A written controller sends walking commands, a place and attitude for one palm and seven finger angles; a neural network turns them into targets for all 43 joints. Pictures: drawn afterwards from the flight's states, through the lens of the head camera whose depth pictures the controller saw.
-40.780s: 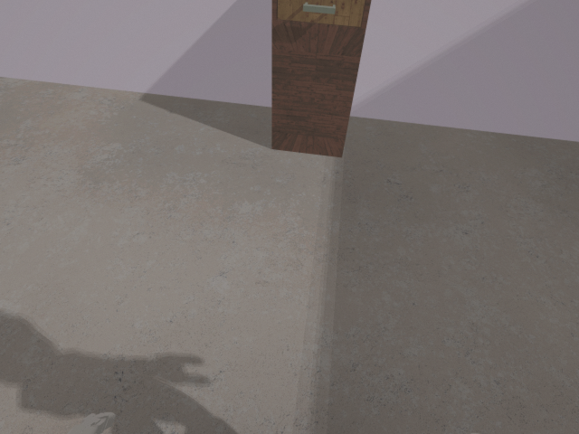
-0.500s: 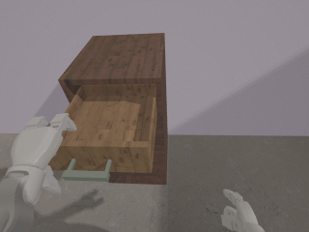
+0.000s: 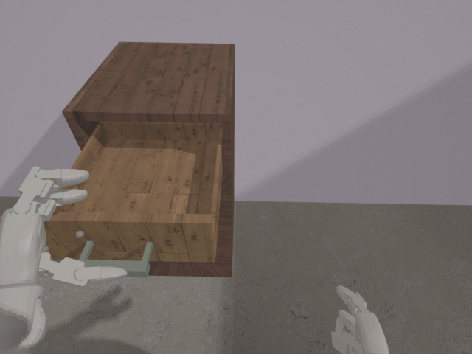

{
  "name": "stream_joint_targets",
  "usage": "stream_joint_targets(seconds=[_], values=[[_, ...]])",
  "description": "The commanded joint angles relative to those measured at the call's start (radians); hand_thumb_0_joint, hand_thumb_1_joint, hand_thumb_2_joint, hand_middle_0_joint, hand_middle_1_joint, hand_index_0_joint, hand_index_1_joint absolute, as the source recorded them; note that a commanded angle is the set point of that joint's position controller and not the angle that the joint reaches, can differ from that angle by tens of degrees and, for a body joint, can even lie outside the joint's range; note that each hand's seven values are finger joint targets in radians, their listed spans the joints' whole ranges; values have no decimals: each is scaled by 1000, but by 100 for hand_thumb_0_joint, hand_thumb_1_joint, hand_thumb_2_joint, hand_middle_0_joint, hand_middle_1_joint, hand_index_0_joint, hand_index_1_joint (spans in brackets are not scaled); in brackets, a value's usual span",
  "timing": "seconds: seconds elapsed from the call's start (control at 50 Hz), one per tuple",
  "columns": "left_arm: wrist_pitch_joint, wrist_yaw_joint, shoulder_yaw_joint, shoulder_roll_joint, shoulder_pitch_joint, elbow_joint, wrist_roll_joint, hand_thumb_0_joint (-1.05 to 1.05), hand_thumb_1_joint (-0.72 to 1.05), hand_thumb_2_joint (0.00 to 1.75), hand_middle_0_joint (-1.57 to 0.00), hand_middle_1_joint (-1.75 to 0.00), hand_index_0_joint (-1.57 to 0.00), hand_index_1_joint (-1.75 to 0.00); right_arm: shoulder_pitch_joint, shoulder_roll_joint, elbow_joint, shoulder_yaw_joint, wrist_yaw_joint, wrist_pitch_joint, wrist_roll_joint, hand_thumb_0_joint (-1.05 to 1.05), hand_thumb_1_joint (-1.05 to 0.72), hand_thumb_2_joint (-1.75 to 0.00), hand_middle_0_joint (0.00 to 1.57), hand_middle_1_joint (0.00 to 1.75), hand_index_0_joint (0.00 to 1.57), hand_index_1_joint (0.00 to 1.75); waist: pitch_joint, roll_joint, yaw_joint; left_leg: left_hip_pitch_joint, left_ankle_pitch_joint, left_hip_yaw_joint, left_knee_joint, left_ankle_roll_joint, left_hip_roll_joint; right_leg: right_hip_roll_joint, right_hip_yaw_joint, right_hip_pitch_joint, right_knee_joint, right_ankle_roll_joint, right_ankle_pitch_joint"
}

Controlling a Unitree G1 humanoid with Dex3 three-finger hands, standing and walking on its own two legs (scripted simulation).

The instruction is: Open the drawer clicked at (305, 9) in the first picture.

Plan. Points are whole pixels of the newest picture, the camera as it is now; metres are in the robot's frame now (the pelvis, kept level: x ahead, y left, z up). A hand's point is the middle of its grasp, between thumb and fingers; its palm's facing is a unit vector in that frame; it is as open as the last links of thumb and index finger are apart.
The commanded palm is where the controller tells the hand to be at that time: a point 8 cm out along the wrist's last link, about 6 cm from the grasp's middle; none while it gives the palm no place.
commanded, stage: draw the hand back to the body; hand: left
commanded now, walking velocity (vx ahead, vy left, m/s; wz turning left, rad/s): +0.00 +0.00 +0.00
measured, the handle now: (115, 257) +0.26 +0.27 -0.01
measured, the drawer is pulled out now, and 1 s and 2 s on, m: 0.30 0.30 0.30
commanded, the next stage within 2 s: step back with the hand held close in 0.78 s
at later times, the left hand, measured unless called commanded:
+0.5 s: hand (68, 248) +0.18 +0.24 +0.17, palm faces +0.41 -0.83 -0.37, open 9.3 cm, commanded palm +0.13 +0.28 +0.18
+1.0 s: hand (60, 257) +0.17 +0.24 +0.17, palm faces +0.44 -0.80 -0.41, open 7.4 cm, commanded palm +0.11 +0.27 +0.18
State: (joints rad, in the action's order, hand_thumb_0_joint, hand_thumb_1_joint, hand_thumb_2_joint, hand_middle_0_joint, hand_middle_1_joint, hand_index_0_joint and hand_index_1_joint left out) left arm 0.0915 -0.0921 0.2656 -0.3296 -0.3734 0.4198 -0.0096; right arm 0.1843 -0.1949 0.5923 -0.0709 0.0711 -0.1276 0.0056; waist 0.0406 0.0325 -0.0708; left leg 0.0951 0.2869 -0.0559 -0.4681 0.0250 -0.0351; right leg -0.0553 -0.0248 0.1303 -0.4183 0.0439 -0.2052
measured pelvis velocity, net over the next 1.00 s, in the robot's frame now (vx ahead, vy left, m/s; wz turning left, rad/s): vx -0.01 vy -0.01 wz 0.03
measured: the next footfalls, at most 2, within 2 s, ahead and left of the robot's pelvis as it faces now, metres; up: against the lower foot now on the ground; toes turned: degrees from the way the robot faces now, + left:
right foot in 1.92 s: -0.21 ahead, -0.09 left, +0.00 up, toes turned -3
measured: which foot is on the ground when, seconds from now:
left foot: down 0.00-1.00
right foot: down 0.00-1.00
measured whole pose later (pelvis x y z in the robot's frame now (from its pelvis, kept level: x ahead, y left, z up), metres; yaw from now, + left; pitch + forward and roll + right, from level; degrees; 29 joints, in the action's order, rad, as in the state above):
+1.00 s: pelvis -0.01 -0.01 +0.00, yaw +2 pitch -2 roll -2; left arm 0.15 -0.11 0.34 -0.33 -0.51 0.47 -0.03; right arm 0.21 -0.22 0.60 -0.03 0.07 -0.11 0.02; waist 0.00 0.07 -0.03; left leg 0.20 0.28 -0.09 -0.52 0.01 -0.02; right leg -0.07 -0.06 0.19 -0.39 0.06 -0.17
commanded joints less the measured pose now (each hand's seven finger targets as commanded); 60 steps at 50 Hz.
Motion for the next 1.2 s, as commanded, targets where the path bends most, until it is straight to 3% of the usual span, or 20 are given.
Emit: stream_joint_targets(seconds=[0.0,0.14,0.26,0.3,0.56,0.6,0.66,0.7,0.76,0.86,0.88,0.9,0.92,0.96,1.02,1.06,1.1,1.12,1.14,1.18], values=[[98,-31,128,-186,82,281,-44,0,-8,48,-27,-93,-27,-93,-126,-114,-137,48,9,-93,10,0,-90,-90,20,30,20,30,-110,116,7,65,-208,11,106,-28,38,49,0,-87,58,-5,103],[99,-12,122,-153,11,243,-54,0,17,58,-25,-77,-25,-77,-120,-112,-126,63,-5,-92,7,0,-90,-90,20,30,20,30,-85,19,8,88,-273,15,101,-27,46,53,-3,-92,46,-12,169],[103,-9,135,-152,-44,256,-58,0,37,68,-24,-64,-24,-64,-122,-110,-130,71,-3,-81,4,0,-90,-90,20,30,20,30,-117,8,5,78,-270,18,94,-24,45,54,3,-95,44,-14,169],[104,-12,146,-165,-44,280,-56,0,44,70,-23,-59,-23,-59,-124,-114,-130,74,-2,-84,3,0,-90,-90,20,30,20,30,-134,33,4,66,-268,20,91,-25,43,53,7,-94,52,-12,166],[94,-18,128,-145,-31,247,-54,0,90,90,-20,-30,-20,-30,-132,-102,-127,67,10,-82,3,0,-90,-90,20,30,20,30,-50,18,13,81,-150,12,103,-15,37,54,19,-38,95,-18,32],[92,-18,132,-152,-14,246,-51,0,90,90,-20,-30,-20,-30,-135,-103,-124,67,12,-84,4,0,-90,-90,20,30,20,30,-41,42,11,76,-134,12,101,-15,34,53,27,-25,109,-16,7],[96,-19,125,-148,-18,255,-52,0,90,90,-20,-30,-20,-30,-136,-99,-129,65,11,-87,3,0,-90,-90,20,30,20,30,-46,27,11,83,-113,9,107,-14,35,56,25,-34,108,-18,-23],[96,-24,142,-168,-13,274,-49,0,90,90,-20,-30,-20,-30,-138,-103,-128,65,12,-94,5,0,-90,-90,20,30,20,30,-63,79,5,75,-117,9,109,-17,32,57,31,-43,112,-13,-11],[95,-24,140,-160,-31,263,-51,0,90,90,-20,-30,-20,-30,-136,-97,-129,64,11,-95,6,0,-90,-90,20,30,20,30,-67,9,5,84,-128,7,107,-15,34,58,24,-56,106,-19,-4],[94,-21,136,-151,-31,237,-53,0,90,90,-20,-30,-20,-30,-140,-94,-119,66,13,-94,5,0,-90,-90,20,30,20,30,-32,33,8,88,-108,14,104,-13,32,63,38,-36,126,-20,-37],[121,-31,249,-226,-25,243,-43,0,90,90,-20,-30,-20,-30,-97,-145,-151,91,13,-56,1,0,-90,-90,20,30,20,30,27,-20,50,144,-53,-38,52,9,42,109,134,107,187,-20,-64],[133,-28,237,-215,-25,250,-35,0,90,90,-20,-30,-20,-30,-100,-137,-149,92,10,-39,6,0,-90,-90,20,30,20,30,40,-11,49,134,-38,-47,21,8,36,133,156,150,217,-9,-82],[126,-30,177,-166,-62,231,-19,0,90,90,-20,-30,-20,-30,-97,-147,-136,97,13,-21,21,0,-90,-90,20,30,20,30,23,-73,66,117,-34,-64,-29,4,35,156,171,183,220,4,-101],[118,-40,135,-121,-110,236,-6,0,90,90,-20,-30,-20,-30,-62,-141,-155,106,12,3,17,0,-90,-90,20,30,20,30,-65,-123,80,108,-16,-50,-143,0,33,228,205,199,199,32,-119],[117,-57,153,-137,-198,288,-9,0,90,90,-20,-30,-20,-30,-37,-135,-172,112,17,31,10,0,-90,-90,20,30,20,30,-158,-102,80,163,-10,-43,-145,-4,51,275,195,123,122,66,20],[120,-67,179,-164,-233,353,-14,0,90,90,-20,-30,-20,-30,-36,-137,-192,114,18,45,8,0,-90,-90,20,30,20,30,-209,-95,82,169,-128,-46,-75,-4,72,241,148,78,48,45,84],[130,-72,217,-212,-227,446,-13,0,90,90,-20,-30,-20,-30,-56,-155,-208,117,23,43,18,0,-90,-90,20,30,20,30,-212,39,75,203,-334,-110,7,-4,121,163,95,62,-67,17,183],[130,-79,212,-207,-246,454,-11,0,90,90,-20,-30,-20,-30,-58,-146,-210,114,27,43,24,0,-90,-90,20,30,20,30,-225,66,68,229,-476,-164,41,-2,161,106,45,21,-140,-5,229],[132,-74,221,-222,-239,488,-20,0,90,90,-20,-30,-20,-30,-65,-138,-226,112,22,34,16,0,-90,-90,20,30,20,30,-233,106,65,243,-537,-167,55,3,177,84,29,2,-186,-22,217],[142,-66,241,-241,-240,491,-24,0,90,90,-20,-30,-20,-30,-62,-136,-220,110,13,23,11,0,-90,-90,20,30,20,30,-248,124,59,257,-567,-143,45,12,185,84,41,-4,-213,-28,166]])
